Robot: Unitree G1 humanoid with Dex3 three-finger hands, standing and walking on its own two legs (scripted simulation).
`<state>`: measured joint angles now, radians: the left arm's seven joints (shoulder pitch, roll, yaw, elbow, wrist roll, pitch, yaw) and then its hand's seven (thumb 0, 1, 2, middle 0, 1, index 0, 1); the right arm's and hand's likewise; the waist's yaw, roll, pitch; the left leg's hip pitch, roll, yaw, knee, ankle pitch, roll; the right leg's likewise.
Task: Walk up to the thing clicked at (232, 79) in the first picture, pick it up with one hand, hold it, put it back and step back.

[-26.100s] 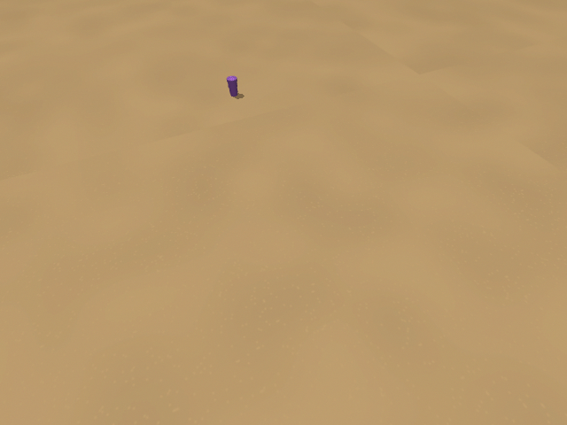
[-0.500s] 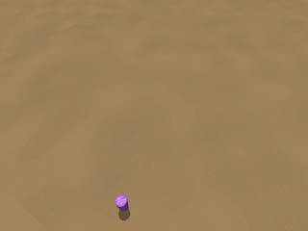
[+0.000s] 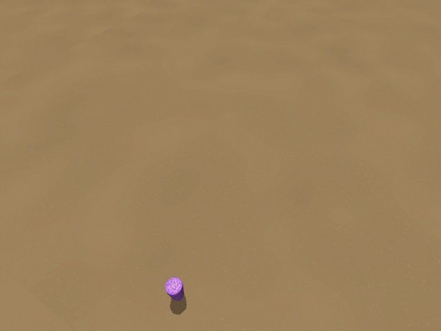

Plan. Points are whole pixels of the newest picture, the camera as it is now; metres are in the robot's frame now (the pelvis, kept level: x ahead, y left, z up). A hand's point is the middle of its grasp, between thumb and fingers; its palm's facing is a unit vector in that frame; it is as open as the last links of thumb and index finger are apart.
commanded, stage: stand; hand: left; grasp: from above
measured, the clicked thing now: (175, 290) +0.43 +0.24 -0.72
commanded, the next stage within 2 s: rise first in 0.74 s
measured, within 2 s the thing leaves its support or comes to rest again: neither
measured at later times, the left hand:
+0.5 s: hand out of the picture +0.08 +0.25 -0.16, palm faces -0.02 -0.94 -0.34, open 7.4 cm
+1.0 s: hand out of the picture +0.11 +0.25 -0.16, palm faces +0.05 -0.95 -0.32, open 8.0 cm
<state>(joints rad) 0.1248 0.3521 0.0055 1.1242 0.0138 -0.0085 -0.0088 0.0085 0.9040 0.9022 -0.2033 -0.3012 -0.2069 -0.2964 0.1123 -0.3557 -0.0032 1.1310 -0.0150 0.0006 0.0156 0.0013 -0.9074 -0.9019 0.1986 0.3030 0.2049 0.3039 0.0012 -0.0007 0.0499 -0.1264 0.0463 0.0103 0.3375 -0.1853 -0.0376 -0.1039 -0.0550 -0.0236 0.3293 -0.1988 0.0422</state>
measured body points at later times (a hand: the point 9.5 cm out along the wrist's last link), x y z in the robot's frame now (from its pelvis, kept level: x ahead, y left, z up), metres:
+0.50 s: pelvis +0.00 +0.00 +0.00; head +0.01 +0.00 +0.45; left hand +0.08 +0.30 -0.13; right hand +0.09 -0.30 -0.13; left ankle +0.00 +0.14 -0.75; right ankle -0.01 -0.15 -0.75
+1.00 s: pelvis -0.02 +0.00 -0.01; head +0.02 +0.00 +0.44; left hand +0.11 +0.30 -0.14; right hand +0.07 -0.28 -0.13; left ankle +0.00 +0.14 -0.75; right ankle -0.01 -0.15 -0.75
